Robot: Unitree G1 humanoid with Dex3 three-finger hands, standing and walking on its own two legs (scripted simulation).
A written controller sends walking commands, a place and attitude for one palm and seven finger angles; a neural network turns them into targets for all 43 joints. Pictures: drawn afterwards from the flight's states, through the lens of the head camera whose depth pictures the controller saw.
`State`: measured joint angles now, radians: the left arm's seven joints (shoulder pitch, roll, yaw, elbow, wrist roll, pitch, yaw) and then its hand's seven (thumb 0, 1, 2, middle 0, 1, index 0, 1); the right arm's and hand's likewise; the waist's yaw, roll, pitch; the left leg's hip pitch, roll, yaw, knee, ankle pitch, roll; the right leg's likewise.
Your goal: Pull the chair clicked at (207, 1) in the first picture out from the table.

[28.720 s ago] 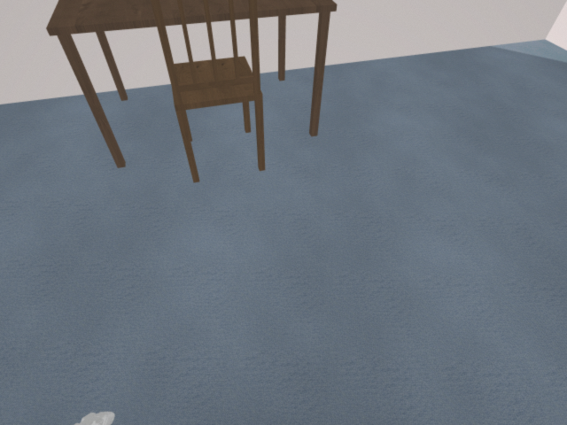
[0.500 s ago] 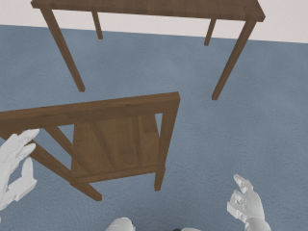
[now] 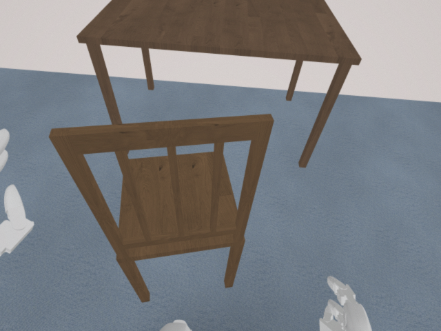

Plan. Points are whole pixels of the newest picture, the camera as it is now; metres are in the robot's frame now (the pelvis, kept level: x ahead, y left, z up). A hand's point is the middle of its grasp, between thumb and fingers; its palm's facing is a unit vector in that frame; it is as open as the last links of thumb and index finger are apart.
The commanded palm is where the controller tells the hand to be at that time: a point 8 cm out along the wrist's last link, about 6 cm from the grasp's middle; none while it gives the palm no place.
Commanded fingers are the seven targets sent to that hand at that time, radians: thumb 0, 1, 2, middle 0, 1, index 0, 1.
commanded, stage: step back with the hand held close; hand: left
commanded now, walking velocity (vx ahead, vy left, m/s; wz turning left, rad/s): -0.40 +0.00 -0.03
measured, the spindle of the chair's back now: (177, 198) +0.40 +0.12 -0.04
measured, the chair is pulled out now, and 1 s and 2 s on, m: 0.57 0.57 0.57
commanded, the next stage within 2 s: stop stepping back and stand still in 0.24 s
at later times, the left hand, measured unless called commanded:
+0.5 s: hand out of the picture +0.09 +0.21 +0.18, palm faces +0.26 -0.79 -0.55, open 7.4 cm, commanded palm +0.04 +0.27 +0.19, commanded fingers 0.00 0.90 0.90 -0.20 -0.30 -0.20 -0.30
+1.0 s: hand out of the picture +0.00 +0.26 +0.19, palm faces +0.46 -0.74 -0.48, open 7.4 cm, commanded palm -0.05 +0.29 +0.19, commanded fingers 0.00 0.90 0.90 -0.20 -0.30 -0.20 -0.30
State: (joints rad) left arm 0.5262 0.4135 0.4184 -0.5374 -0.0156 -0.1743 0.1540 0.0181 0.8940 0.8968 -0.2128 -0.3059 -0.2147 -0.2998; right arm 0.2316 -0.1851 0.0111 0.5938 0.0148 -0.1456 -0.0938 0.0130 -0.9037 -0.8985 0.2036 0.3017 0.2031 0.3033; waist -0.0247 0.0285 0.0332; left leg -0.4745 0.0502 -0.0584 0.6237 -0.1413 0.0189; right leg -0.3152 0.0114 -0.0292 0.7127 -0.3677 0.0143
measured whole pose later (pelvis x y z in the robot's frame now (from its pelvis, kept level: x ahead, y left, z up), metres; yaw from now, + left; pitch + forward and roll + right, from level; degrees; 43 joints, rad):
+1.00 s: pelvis -0.18 -0.01 +0.01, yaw +0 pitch -2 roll -2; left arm 0.56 0.42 0.44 -0.45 -0.01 -0.24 0.15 0.01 0.89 0.90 -0.22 -0.31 -0.22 -0.30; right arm 0.30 -0.20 -0.02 0.69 0.01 -0.14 -0.07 0.01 -0.90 -0.90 0.20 0.30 0.20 0.30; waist -0.01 0.02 -0.04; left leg -0.28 0.01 -0.03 0.63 -0.39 0.03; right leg -0.27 0.00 -0.08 0.51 -0.23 -0.02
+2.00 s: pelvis -0.18 -0.03 +0.02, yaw +2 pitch -1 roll +0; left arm 0.31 0.13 -0.02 1.05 0.01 0.02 0.02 0.00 0.91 0.90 -0.20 -0.30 -0.20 -0.30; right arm 0.34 -0.12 0.01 1.05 -0.01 0.00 -0.03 0.01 -0.92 -0.90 0.20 0.30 0.20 0.30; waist 0.01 0.03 0.04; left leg -0.22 -0.01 -0.05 0.48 -0.24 -0.01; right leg -0.23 -0.01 -0.07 0.47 -0.22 -0.02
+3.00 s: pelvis -0.17 -0.04 +0.02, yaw +2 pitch -2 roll +0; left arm 0.30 0.13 0.00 1.06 0.01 0.01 0.03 0.01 0.92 0.90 -0.20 -0.30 -0.20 -0.30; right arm 0.35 -0.11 0.01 1.07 -0.01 -0.01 -0.04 0.00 -0.91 -0.90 0.20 0.30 0.20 0.30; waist 0.01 0.01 0.06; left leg -0.20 0.02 -0.07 0.47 -0.24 -0.03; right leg -0.21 0.01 -0.09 0.46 -0.22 -0.05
